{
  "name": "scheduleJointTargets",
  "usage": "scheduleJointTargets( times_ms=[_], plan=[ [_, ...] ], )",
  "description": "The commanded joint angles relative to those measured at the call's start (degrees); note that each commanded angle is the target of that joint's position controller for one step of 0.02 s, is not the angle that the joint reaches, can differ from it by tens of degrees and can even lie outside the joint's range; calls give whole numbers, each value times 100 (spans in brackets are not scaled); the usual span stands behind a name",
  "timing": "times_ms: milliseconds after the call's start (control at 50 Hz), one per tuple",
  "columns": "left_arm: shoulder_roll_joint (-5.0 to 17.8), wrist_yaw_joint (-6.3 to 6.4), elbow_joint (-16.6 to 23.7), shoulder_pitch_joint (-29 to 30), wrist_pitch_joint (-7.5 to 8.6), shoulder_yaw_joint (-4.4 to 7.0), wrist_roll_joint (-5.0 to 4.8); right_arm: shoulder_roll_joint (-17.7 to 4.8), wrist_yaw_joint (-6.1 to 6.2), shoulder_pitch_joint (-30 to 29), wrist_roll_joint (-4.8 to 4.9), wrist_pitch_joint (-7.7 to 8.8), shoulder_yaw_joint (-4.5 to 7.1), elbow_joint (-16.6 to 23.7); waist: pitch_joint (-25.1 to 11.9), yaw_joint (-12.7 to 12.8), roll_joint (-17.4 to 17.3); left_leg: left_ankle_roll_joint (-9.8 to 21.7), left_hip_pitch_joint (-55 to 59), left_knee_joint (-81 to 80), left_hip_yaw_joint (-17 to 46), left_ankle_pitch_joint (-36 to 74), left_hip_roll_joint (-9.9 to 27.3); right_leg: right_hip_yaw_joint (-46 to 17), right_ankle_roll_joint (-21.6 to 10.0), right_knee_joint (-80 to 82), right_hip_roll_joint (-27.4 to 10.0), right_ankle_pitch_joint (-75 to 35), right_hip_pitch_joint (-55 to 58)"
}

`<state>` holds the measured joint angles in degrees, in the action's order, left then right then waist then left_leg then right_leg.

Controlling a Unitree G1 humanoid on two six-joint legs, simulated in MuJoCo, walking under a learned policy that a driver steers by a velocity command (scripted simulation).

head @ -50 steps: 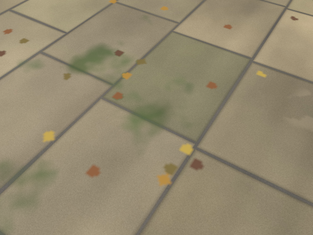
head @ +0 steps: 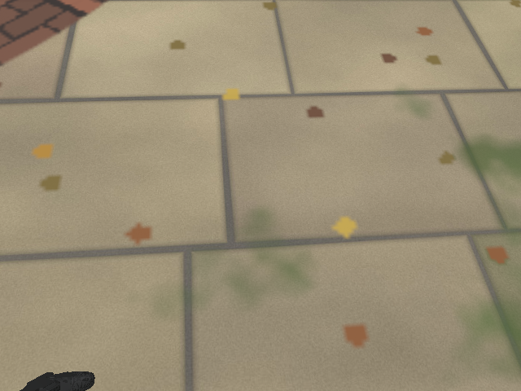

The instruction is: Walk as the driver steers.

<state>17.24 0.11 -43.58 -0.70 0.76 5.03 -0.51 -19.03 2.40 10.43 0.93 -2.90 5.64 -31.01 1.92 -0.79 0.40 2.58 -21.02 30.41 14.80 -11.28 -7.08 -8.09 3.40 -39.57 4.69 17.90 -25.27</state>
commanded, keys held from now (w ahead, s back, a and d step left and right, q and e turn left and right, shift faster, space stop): q+shift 0.26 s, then shift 0.12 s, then e+shift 0.20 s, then w+e+shift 0.42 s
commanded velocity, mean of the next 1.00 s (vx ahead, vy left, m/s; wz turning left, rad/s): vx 0.23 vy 0.00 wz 0.08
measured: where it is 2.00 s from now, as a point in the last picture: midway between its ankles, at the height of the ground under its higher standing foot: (302, 215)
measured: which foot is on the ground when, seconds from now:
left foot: down 0.00-0.08, up 0.10-0.46, down 0.48-1.00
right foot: up 0.00-0.06, down 0.08-0.48, up 0.50-1.00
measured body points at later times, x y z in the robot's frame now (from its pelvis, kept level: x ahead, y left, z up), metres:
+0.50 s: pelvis +0.01 +0.02 -0.01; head +0.05 +0.05 +0.44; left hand +0.01 +0.32 -0.13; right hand +0.29 -0.15 -0.08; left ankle -0.03 +0.13 -0.74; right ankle +0.04 -0.14 -0.74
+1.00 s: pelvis +0.13 +0.02 -0.01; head +0.15 +0.00 +0.44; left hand +0.31 +0.28 -0.09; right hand +0.17 -0.28 -0.13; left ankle -0.03 +0.14 -0.74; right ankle +0.28 -0.14 -0.68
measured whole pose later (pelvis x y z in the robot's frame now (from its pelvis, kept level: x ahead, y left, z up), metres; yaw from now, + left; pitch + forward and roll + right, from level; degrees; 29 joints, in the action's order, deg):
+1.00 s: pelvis +0.13 +0.02 -0.01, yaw +0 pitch +1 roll +2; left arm 16.4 -3.1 -38.9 -9.6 -0.5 4.0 -2.7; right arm -17.9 0.8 21.7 -0.3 4.0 6.0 -44.7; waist -0.2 -2.6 -0.1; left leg -5.2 8.9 12.6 -21.2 -20.4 4.3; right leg 1.8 -1.0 -56.3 -9.9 6.4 -42.9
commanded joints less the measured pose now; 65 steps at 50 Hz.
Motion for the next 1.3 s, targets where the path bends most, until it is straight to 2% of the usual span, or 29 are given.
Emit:
scheduleJointTargets(
  times_ms=[20, 60, 80, 100, 120, 140, 160, 200, 260, 400, 460, 480, 500, 520, 540, 560, 660, 780, 1020, 1060, 1100, 1120, 1140, 1160, 1180, 1200, 1220, 1260, 1300],
  plan=[
    [574, -50, 408, 19, 145, 155, -21, -963, -28, -113, 34, 24, 287, 492, -919, 28, -1142, 809, 1168, -544, 1971, 1278, 1297, -28, -96, 724, -2, 50, 161],
    [674, -59, 292, -405, 162, 231, -7, -895, -47, -377, 106, -4, 248, 575, -919, 267, -1017, 556, 727, -248, 1878, 879, 964, 116, -217, 1888, -197, -838, 1121],
    [916, -33, 282, -530, 123, 302, 41, -618, -58, -131, 90, -27, 166, 567, -1124, 144, -371, 299, 119, 460, 1439, -653, 576, -439, -515, 2107, -1051, -1129, 1959],
    [1322, 12, 362, -288, 39, 338, 157, -391, -78, 285, 100, -22, 98, 629, -946, -288, 1367, -35, -1165, 1612, 126, -2440, -363, -1790, -1310, 2263, -2225, -2060, 2425],
    [1042, 24, 465, -226, 78, 306, 290, -974, -112, 278, 9, 63, 266, 588, -722, -189, 1454, -326, -1607, 2927, -146, -2360, 72, -2330, -1851, 2407, -2819, -2208, 2002],
    [733, 81, 608, 31, 88, 216, 242, -1274, -140, 245, 10, 66, 359, 465, -592, -204, 1001, -443, -1588, 3451, -322, -1915, 375, -1703, -1781, 2320, -2598, -2017, 1813],
    [550, 144, 662, 205, 54, 167, 172, -1227, -142, 255, 15, 26, 370, 349, -452, -203, 697, -519, -1573, 3680, -444, -1507, 496, -1059, -1534, 2249, -2166, -1620, 1675],
    [554, 259, 672, 141, -6, 118, 90, -855, -188, 251, 27, -41, 249, 344, -286, -92, 552, -636, -1853, 4133, -731, -1040, 674, -393, -1440, 2248, -1894, -1674, 1726],
    [756, 285, 576, -382, -79, 156, 168, -570, -221, -236, 104, -12, 109, 565, -315, 288, 686, -787, -2122, 3537, -1234, -858, 1017, 164, -1587, 2337, -1940, -2239, 2257],
    [1157, 9, 451, -548, -138, 243, -23, -348, -239, -245, -30, 21, -33, 523, -721, 319, 966, -645, -402, 1350, -1649, -1102, 840, 720, -1594, 1985, -2086, -3153, 2074],
    [678, -84, 245, -535, -57, -1, -195, -193, -226, 377, -86, 24, -56, 160, -819, -103, 740, -215, 1450, -1174, -1591, 380, 664, 785, -1132, 1402, -1828, -2539, 1453],
    [208, -171, 161, -848, 35, -199, -27, -355, -172, 562, -138, 38, -52, 92, -1141, -30, 179, -127, 2672, -1196, -924, 1655, 1270, 980, -606, 1054, -1499, -1439, 778],
    [-123, -279, 263, -1011, 87, -363, 301, -753, -75, 566, -255, 37, -41, 234, -1390, 155, -1330, 369, 3381, -563, 328, 4441, 2747, 1249, -67, -89, -1079, 1549, -254],
    [287, -216, 235, -965, 44, -212, 60, -616, -111, 344, -429, 119, -68, 196, -1539, -21, -1397, 1253, 2181, -701, 271, 3536, 3067, 731, 91, -718, -1034, 2062, -71],
    [836, -146, 256, -760, -20, -53, -121, -648, -151, 76, -405, 192, -22, 203, -1024, -77, -1147, 1291, 1837, -884, -85, 2830, 2692, 762, 166, -1397, -964, 1927, -226],
    [1001, -81, 229, -799, -82, 59, -180, -782, -127, -59, -325, 229, 45, 97, -700, -55, -1257, 1138, 1724, -962, -380, 2450, 2486, 823, 177, -2006, -865, 1695, -658],
    [762, -15, 314, -864, -213, 140, -175, -377, 22, 225, -116, 498, -40, -208, -252, -191, -1156, 704, 1857, -2240, -326, -2346, 2591, 672, 64, -3015, -1110, -13, -1877],
    [397, -145, 572, -790, -40, 118, -162, -354, 13, 499, -166, 813, 55, -520, 49, -116, -623, 592, 2511, -2547, -1099, -1815, 2797, 473, -62, -2596, -1308, -734, -2707],
    [176, -389, 1030, -142, -27, -152, -244, -804, -253, 679, -60, 737, 256, -1022, 933, -97, -267, 372, 2648, -2616, -3199, -346, 2686, 1232, -771, -1131, -1512, -882, -2230],
    [342, -352, 989, -455, -21, -102, -212, -1056, -327, 696, 25, 713, 305, -1106, 670, 170, -437, 414, 2481, -2007, -3408, 2170, 2629, 1715, -1029, -882, -998, -254, -983],
    [917, -262, 523, -2337, -44, 248, -297, -1233, -374, 401, 131, 672, 282, -1148, -381, 1375, -612, 333, 1850, 435, -3557, 5123, 2490, 2088, -1444, -401, -162, -301, 1779],
    [1512, -175, 30, -3575, -107, 523, -282, -868, -315, 446, 21, 759, 109, -1095, -830, 1850, -133, 37, 157, 2548, -3333, 3448, 2189, 1413, -1515, -330, -128, -465, 3937],
    [2247, -120, 41, -3113, -28, 538, -188, 333, -307, 1187, -98, 895, -232, -820, -1197, 637, 2150, -345, -2004, 5237, -2594, -2178, 1096, -2062, -2156, 1024, -1638, 1965, 4824],
    [1597, -185, 407, -2993, 180, 324, -107, -186, -247, 642, 228, 1106, -216, -756, -2284, 999, 1133, -205, -2165, 5908, -880, -2168, 857, -3933, -2228, 2493, -2409, 3475, 4760],
    [1124, -282, 287, -2887, 323, 204, -25, -543, -189, -165, 536, 1139, -105, -611, -1241, 1191, 422, -38, -2695, 5895, -859, -1487, 923, -3357, -1874, 2860, -2565, 2902, 4085],
    [1021, -300, 159, -2705, 408, 170, -26, -314, -139, -134, 503, 1154, -180, -618, -655, 908, 239, 111, -2769, 5574, -748, -1012, 1180, -2770, -1789, 2734, -2617, 2382, 3258],
    [672, -305, 148, -2254, 465, 69, 25, -233, -119, -44, 302, 1117, -189, -710, -332, 615, 168, 176, -2526, 5276, -663, -532, 1458, -2095, -1609, 2554, -2423, 1913, 2487],
    [150, -283, 236, -1675, 566, -81, 202, -191, -236, 658, 310, 862, -128, -1041, -117, 131, 499, 203, -1860, 4929, -491, 351, 1744, -784, -1166, 2555, -2054, 838, 1533],
    [53, -224, 121, -1644, 666, -102, 162, -106, -302, 690, 301, 616, -107, -1218, 102, 58, 269, 160, -2028, 4670, -539, 688, 1741, 247, -831, 2800, -1772, -226, 1463]
  ],
)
